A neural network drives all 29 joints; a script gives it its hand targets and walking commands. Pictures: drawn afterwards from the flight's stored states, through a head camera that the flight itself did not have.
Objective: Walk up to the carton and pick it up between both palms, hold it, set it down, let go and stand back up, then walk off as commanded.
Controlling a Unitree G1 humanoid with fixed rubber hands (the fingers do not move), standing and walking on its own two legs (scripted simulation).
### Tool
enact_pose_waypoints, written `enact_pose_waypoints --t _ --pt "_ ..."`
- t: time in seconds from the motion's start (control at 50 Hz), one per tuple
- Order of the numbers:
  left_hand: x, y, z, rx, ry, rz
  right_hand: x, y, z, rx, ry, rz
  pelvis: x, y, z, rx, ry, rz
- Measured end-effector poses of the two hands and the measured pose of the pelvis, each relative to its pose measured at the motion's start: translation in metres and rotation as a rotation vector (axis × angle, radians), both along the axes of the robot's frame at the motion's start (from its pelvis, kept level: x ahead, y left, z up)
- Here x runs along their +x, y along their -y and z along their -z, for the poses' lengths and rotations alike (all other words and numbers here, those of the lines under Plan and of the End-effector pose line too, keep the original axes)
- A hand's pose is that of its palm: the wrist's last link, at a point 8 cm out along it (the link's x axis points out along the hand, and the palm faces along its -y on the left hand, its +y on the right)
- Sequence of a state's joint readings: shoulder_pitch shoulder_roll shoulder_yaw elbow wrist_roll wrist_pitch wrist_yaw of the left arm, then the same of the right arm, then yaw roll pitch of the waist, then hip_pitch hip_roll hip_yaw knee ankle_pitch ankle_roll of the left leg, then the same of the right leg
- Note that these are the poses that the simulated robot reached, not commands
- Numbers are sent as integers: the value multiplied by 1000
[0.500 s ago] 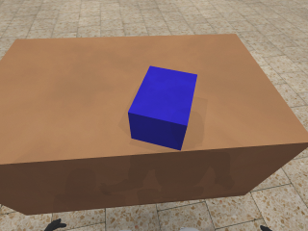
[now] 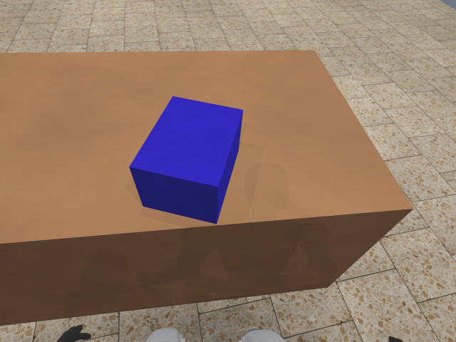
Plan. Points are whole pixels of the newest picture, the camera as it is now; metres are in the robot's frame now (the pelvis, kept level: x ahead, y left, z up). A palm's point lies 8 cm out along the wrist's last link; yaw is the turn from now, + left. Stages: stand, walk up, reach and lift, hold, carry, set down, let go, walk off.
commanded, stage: walk up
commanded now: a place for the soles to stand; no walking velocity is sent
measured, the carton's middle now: (193, 157) +0.51 +0.10 -0.02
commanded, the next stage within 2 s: reach and lift in 1.16 s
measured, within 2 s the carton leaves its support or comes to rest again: neither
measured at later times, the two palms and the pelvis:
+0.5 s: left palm out of the picture +0.12 +0.32 -0.10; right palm out of the picture +0.08 -0.29 -0.08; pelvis +0.02 +0.03 +0.01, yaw +0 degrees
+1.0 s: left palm out of the picture +0.14 +0.32 -0.09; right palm out of the picture +0.09 -0.29 -0.09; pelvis +0.02 +0.02 +0.01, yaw +0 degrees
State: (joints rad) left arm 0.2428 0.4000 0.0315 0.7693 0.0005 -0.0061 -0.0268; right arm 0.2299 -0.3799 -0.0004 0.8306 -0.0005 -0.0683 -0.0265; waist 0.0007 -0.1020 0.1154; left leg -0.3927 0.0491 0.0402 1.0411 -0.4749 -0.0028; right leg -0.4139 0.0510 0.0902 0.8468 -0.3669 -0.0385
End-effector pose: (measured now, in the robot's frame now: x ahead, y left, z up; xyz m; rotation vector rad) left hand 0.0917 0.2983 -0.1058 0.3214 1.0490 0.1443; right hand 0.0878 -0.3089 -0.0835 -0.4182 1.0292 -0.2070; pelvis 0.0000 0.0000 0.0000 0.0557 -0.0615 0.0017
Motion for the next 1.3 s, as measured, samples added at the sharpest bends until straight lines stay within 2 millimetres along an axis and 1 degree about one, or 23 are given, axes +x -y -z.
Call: enact_pose_waypoints --t 0.06,0.14,0.24,0.32,0.4,0.5,0.58,0.64,0.74,0.82,0.92,1.04,1.18,1.24,1.3 --pt "-6 -1 -15 43 -23 -3 -2 3 6 32 -17 7 1 5 -6 -2 -7 5" --pt "-6 -6 -31 85 -28 -5 -10 0 19 69 -66 26 3 6 -9 -7 -9 9" --pt "-2 -16 -38 106 -37 -7 -17 -9 28 87 -121 41 8 -1 -11 -19 -19 8" --pt "1 -27 -32 92 -44 -7 -15 -19 25 72 -126 41 12 -13 -10 -35 -25 7" --pt "10 -35 -17 54 -30 -5 -14 -27 19 37 -109 42 15 -26 -5 -47 -16 8" --pt "23 -26 -3 -6 -8 -1 -11 -20 -3 -21 -100 43 17 -26 -8 -47 -15 6" --pt "25 -13 7 -33 -12 1 -4 -9 -12 -47 -85 37 19 -18 -7 -37 -20 6" --pt "26 -12 6 -33 -10 -3 2 -8 -13 -47 -84 31 20 -16 -8 -39 -22 1" --pt "35 -20 -1 -12 1 0 5 -16 -7 -26 -80 25 24 -21 -8 -45 -26 1" --pt "42 -20 -7 1 15 3 5 -16 -2 -12 -83 25 24 -20 -8 -44 -27 1" --pt "42 -22 -11 15 19 4 5 -18 3 2 -91 27 24 -19 -8 -43 -27 1" --pt "47 -22 -13 16 34 7 2 -17 4 3 -97 30 24 -19 -8 -43 -25 1" --pt "47 -22 -15 23 35 7 0 -17 7 9 -106 34 23 -19 -7 -42 -25 1" --pt "47 -24 -5 28 -104 -56 10 -20 6 29 -38 -13 23 -19 -5 -41 -24 1" --pt "58 -20 1 13 -165 -84 28 -24 -1 32 50 -53 23 -18 -2 -39 -19 1"
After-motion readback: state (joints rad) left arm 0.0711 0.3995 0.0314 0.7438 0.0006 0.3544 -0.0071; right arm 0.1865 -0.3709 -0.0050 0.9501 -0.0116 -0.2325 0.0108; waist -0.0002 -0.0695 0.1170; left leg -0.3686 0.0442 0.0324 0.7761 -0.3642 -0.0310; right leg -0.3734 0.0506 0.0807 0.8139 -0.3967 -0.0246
